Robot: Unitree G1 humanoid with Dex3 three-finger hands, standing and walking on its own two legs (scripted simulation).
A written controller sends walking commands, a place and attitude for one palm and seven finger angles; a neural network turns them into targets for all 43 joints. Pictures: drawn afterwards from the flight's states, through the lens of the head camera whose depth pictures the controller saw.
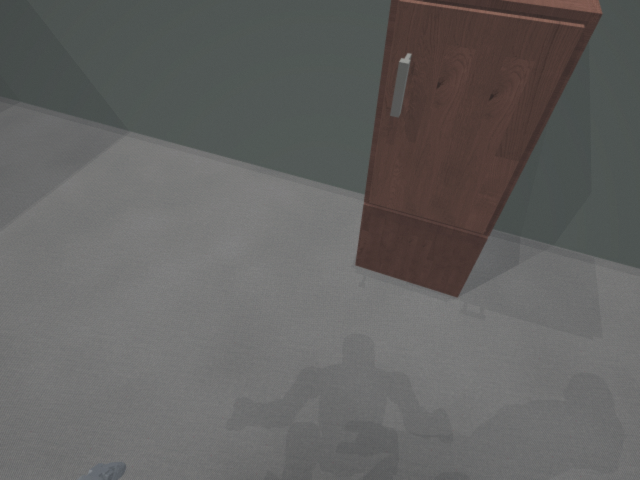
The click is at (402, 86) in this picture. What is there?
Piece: cupboard door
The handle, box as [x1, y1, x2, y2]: [390, 53, 411, 117]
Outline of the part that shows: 407,53 404,58 401,58 399,61 390,115 398,117 400,113 409,66 409,59 411,54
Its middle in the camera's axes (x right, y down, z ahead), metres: +0.19 -0.37 +0.93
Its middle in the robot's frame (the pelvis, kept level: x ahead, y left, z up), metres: +0.96 -0.14 +0.03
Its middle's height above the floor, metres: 0.80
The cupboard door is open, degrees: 0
